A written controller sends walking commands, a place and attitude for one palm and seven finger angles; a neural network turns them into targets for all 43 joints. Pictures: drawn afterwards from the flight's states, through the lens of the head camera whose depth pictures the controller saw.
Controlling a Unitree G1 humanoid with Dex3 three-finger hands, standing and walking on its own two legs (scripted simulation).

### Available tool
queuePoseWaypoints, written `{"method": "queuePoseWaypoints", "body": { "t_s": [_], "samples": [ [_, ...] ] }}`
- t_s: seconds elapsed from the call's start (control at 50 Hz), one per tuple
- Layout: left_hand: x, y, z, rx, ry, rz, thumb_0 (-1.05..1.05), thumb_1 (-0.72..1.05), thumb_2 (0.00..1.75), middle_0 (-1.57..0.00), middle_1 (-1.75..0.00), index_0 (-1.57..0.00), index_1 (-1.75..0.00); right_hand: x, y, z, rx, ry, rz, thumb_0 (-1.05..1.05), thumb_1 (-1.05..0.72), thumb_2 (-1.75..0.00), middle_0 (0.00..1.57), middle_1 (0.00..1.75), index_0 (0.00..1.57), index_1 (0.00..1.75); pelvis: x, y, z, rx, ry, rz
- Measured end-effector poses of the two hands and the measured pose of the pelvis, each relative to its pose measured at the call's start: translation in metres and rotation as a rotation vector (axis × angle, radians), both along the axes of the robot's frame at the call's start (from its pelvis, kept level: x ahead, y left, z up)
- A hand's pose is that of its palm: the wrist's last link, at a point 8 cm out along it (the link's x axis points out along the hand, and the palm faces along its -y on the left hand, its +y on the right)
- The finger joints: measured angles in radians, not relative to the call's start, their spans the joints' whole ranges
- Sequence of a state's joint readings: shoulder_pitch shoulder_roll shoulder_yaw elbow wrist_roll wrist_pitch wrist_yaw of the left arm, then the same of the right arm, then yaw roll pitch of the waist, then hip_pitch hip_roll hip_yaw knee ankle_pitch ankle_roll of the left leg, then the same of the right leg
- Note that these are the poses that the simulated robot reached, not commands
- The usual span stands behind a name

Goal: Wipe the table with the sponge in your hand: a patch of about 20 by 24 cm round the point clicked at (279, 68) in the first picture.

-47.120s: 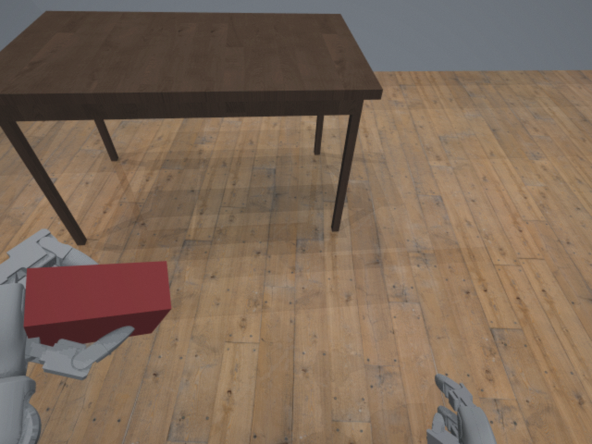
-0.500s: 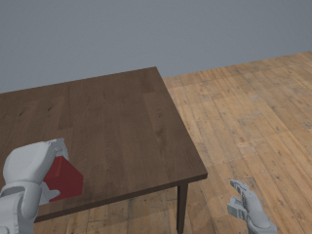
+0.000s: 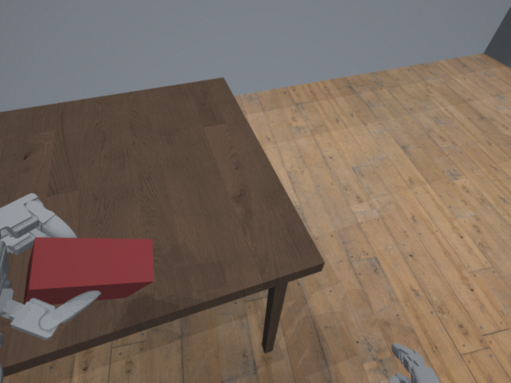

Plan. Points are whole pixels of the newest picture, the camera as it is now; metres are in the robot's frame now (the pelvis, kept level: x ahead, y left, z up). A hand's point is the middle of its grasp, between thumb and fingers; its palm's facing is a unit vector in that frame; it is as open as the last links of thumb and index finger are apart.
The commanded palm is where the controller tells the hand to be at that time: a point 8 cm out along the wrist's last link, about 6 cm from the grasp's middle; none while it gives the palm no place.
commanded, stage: step back with the hand held close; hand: left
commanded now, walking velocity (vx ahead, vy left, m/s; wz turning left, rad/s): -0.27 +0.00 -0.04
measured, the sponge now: (105, 272) +0.22 +0.20 +0.13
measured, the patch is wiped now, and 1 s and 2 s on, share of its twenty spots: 1.00 1.00 1.00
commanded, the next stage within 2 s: stop stepping back and stand still in 0.92 s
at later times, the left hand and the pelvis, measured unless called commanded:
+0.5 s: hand out of the picture +0.13 +0.27 +0.17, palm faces +0.45 -0.80 -0.40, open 9.3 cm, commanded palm +0.09 +0.29 +0.18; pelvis -0.07 +0.01 +0.00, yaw -1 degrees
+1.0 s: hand out of the picture -0.01 +0.24 +0.16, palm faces +0.33 -0.87 -0.37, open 9.3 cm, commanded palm -0.05 +0.29 +0.18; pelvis -0.21 +0.01 -0.01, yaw +0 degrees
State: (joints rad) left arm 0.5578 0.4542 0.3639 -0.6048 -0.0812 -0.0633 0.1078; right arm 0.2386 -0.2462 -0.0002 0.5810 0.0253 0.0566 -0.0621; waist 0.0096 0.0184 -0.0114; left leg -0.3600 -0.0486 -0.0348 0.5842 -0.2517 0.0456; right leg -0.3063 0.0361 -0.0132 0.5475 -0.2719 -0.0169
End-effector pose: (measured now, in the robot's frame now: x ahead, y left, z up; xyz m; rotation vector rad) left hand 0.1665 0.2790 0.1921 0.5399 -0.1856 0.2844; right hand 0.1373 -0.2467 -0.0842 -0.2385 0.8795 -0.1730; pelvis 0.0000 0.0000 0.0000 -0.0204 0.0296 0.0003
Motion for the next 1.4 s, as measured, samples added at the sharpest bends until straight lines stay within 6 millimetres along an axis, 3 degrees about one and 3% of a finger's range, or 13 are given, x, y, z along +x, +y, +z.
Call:
{"method": "queuePoseWaypoints", "body": {
  "t_s": [0.12,0.22,0.44,0.54,0.68,0.82,0.92,1.0,1.06,1.12,1.2,1.26,1.4],
  "samples": [
    [-0.012,0.006,-0.015,-0.052,0.026,0.048,-0.01,-0.47,1.07,-0.81,-1.42,-0.84,-1.43,-0.012,0.006,-0.005,0.034,-0.035,-0.016,0.01,-0.90,-0.90,0.20,0.29,0.20,0.30,-0.013,0.001,-0.001,-0.012,-0.001,0.001],
    [-0.026,0.000,-0.031,-0.132,-0.013,-0.001,-0.01,-0.47,1.07,-0.81,-1.43,-0.84,-1.43,-0.012,0.012,0.006,0.000,-0.088,0.012,0.01,-0.90,-0.90,0.20,0.29,0.20,0.30,-0.029,0.004,-0.008,-0.024,-0.007,0.034],
    [-0.075,0.031,0.001,0.007,-0.121,0.081,-0.01,-0.48,1.07,-0.81,-1.42,-0.84,-1.43,-0.012,0.035,0.026,-0.007,-0.203,0.103,0.01,-0.90,-0.90,0.20,0.29,0.20,0.30,-0.057,0.011,-0.004,-0.032,0.023,0.019],
    [-0.077,0.017,-0.016,-0.082,-0.091,0.083,-0.01,-0.48,1.07,-0.81,-1.43,-0.84,-1.43,-0.023,0.044,0.016,0.046,-0.210,0.136,0.01,-0.90,-0.90,0.20,0.30,0.20,0.30,-0.080,0.005,-0.004,-0.018,0.038,-0.020],
    [-0.088,-0.026,-0.020,-0.129,-0.083,-0.140,-0.01,-0.48,1.07,-0.81,-1.43,-0.84,-1.43,-0.073,0.032,0.013,0.057,-0.145,0.040,0.01,-0.90,-0.90,0.21,0.30,0.21,0.30,-0.109,-0.001,-0.004,-0.038,-0.004,-0.020],
    [-0.125,0.005,-0.016,-0.022,-0.105,-0.116,-0.01,-0.48,1.07,-0.82,-1.43,-0.84,-1.43,-0.127,0.008,0.017,-0.037,-0.142,-0.023,0.01,-0.90,-0.90,0.20,0.30,0.20,0.30,-0.145,0.006,-0.011,-0.035,-0.012,-0.032],
    [-0.169,0.017,-0.022,-0.017,-0.065,-0.017,-0.01,-0.48,1.07,-0.81,-1.43,-0.84,-1.43,-0.164,0.006,0.009,-0.034,-0.157,0.004,0.01,-0.90,-0.90,0.20,0.29,0.20,0.30,-0.182,0.007,-0.015,-0.038,-0.018,-0.030],
    [-0.213,0.002,-0.018,-0.082,-0.113,-0.035,-0.01,-0.48,1.07,-0.81,-1.43,-0.84,-1.44,-0.195,0.013,0.005,-0.013,-0.118,0.020,0.01,-0.90,-0.90,0.20,0.29,0.20,0.30,-0.207,0.009,-0.011,-0.040,-0.047,0.004],
    [-0.237,0.000,-0.011,-0.142,-0.172,-0.061,-0.01,-0.48,1.07,-0.82,-1.43,-0.84,-1.43,-0.216,0.024,0.016,-0.016,-0.087,0.028,0.01,-0.90,-0.90,0.20,0.29,0.20,0.30,-0.220,0.010,-0.002,0.000,-0.023,-0.001],
    [-0.246,0.014,-0.014,-0.148,-0.202,-0.049,-0.01,-0.49,1.08,-0.82,-1.43,-0.85,-1.43,-0.228,0.036,0.027,-0.029,-0.107,0.052,0.01,-0.90,-0.90,0.20,0.29,0.20,0.30,-0.241,0.014,0.000,0.015,0.011,0.023],
    [-0.262,0.045,-0.028,-0.119,-0.192,0.000,-0.01,-0.49,1.07,-0.82,-1.43,-0.84,-1.43,-0.239,0.046,0.024,-0.059,-0.192,0.067,0.01,-0.90,-0.90,0.20,0.30,0.21,0.30,-0.278,0.033,-0.017,0.001,0.037,0.051],
    [-0.281,0.055,-0.031,-0.081,-0.122,0.023,-0.01,-0.48,1.07,-0.82,-1.43,-0.84,-1.44,-0.260,0.057,0.028,-0.010,-0.226,0.024,0.01,-0.90,-0.90,0.20,0.30,0.21,0.30,-0.297,0.038,-0.014,0.054,-0.006,-0.016],
    [-0.315,0.034,-0.005,-0.089,-0.158,-0.051,-0.01,-0.49,1.08,-0.82,-1.43,-0.84,-1.44,-0.318,0.068,0.015,0.074,-0.170,0.024,0.01,-0.90,-0.90,0.20,0.30,0.21,0.30,-0.310,0.039,-0.003,0.020,-0.038,-0.004]
  ]
}}
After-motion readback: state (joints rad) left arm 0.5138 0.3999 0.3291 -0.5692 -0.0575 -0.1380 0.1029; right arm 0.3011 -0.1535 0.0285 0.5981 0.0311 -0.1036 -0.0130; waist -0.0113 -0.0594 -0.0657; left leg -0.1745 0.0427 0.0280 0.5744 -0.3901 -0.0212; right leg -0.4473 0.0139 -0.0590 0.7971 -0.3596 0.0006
